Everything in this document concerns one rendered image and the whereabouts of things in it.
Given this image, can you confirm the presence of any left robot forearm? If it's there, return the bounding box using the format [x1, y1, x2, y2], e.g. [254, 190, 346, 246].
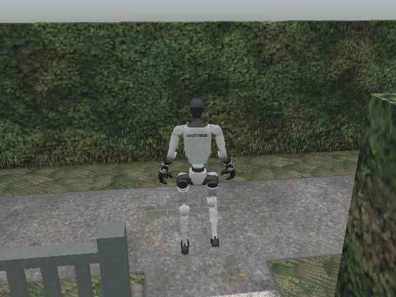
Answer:
[160, 150, 173, 173]

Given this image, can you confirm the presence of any robot left hand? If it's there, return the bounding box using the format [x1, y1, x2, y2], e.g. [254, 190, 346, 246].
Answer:
[158, 171, 173, 184]

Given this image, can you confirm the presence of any robot right foot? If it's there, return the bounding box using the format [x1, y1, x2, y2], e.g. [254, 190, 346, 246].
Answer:
[210, 236, 219, 247]

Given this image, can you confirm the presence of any right robot forearm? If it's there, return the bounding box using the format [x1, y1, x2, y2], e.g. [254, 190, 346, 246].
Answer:
[222, 149, 234, 171]

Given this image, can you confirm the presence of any robot right upper arm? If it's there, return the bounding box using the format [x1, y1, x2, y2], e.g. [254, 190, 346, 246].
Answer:
[210, 124, 228, 158]

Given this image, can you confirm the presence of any robot right hand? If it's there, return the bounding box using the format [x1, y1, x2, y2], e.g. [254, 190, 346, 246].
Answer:
[221, 169, 235, 180]

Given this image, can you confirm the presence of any robot right shin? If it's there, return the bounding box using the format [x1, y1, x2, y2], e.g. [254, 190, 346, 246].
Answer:
[209, 197, 218, 239]

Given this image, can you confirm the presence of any robot left upper arm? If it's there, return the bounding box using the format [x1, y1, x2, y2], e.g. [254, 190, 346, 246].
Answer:
[167, 125, 184, 160]

